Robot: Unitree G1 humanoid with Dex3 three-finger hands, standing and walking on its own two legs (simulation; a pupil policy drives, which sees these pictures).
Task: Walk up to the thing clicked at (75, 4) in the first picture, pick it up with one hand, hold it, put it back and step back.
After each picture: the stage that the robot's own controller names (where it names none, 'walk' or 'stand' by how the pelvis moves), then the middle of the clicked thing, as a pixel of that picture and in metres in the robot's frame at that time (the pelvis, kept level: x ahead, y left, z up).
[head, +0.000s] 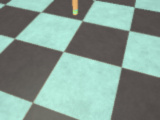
stand; (75, 6) +2.15 +0.11 -0.66
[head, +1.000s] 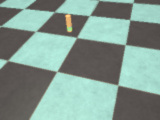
walk; (68, 23) +2.00 +0.32 -0.65
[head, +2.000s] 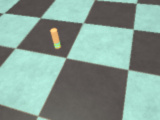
walk; (55, 38) +1.38 +0.42 -0.65
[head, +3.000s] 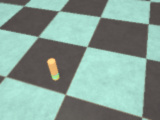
walk; (53, 69) +0.95 +0.35 -0.65
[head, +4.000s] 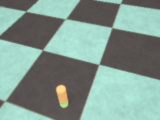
walk; (62, 97) +0.64 +0.21 -0.64
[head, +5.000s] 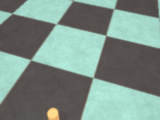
stand; (54, 119) +0.44 +0.18 -0.64
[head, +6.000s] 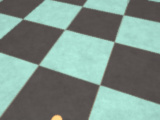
stand; out of the picture +0.42 +0.18 -0.65
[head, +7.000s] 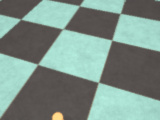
stand; out of the picture +0.44 +0.18 -0.66
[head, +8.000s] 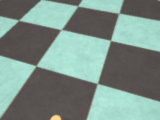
stand; out of the picture +0.42 +0.19 -0.66
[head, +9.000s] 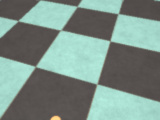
stand; out of the picture +0.42 +0.19 -0.66
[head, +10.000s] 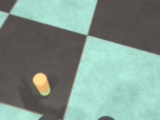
go down; (42, 85) +0.45 +0.20 -0.48
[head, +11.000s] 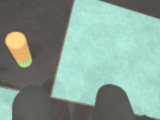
go down; (21, 52) +0.48 +0.25 -0.27
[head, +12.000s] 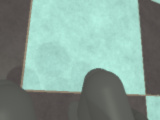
close in; out of the picture +0.46 +0.29 -0.18
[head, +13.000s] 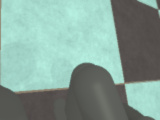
close; out of the picture +0.45 +0.31 -0.16
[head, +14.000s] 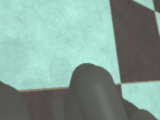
lift; out of the picture +0.42 +0.30 -0.17
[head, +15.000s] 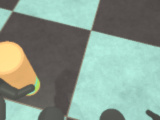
lift; (20, 75) +0.34 +0.20 +0.04
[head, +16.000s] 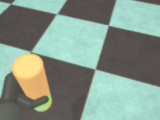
hold; (36, 87) +0.31 +0.16 +0.05
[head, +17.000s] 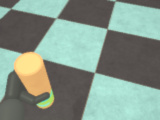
hold; (38, 85) +0.33 +0.16 +0.05
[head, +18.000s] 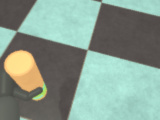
crouch; (30, 80) +0.35 +0.17 -0.01
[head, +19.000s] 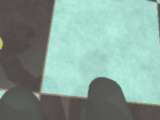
lower; out of the picture +0.48 +0.26 -0.05
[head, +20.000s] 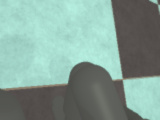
lower; out of the picture +0.44 +0.33 -0.16
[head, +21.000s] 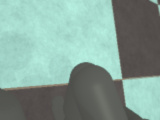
lower; out of the picture +0.44 +0.33 -0.17
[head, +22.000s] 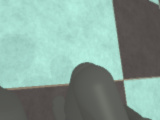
lower; out of the picture +0.43 +0.33 -0.17
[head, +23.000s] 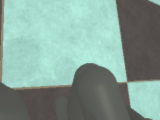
lower; out of the picture +0.42 +0.31 -0.16
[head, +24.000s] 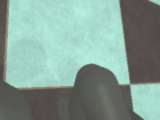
open; out of the picture +0.43 +0.29 -0.17
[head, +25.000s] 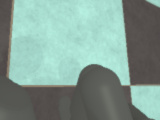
stand; out of the picture +0.42 +0.29 -0.17
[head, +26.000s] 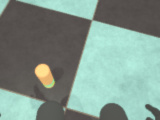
walk; (46, 77) +0.45 +0.21 -0.41
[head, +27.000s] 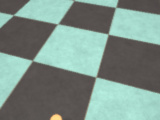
stand; out of the picture +0.41 +0.16 -0.60
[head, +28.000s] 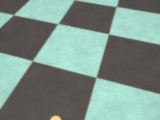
stand; out of the picture +0.39 +0.17 -0.60
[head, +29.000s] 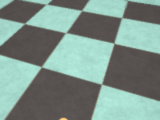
stand; out of the picture +0.43 +0.15 -0.65
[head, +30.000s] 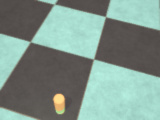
walk; (59, 104) +0.46 +0.12 -0.64
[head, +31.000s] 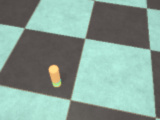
walk; (55, 77) +0.67 +0.21 -0.63
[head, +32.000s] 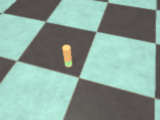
stand; (67, 56) +0.99 +0.18 -0.63
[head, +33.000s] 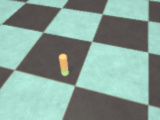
stand; (64, 65) +1.01 +0.20 -0.66
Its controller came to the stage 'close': yes
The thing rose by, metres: 0.69
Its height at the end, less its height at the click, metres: +0.00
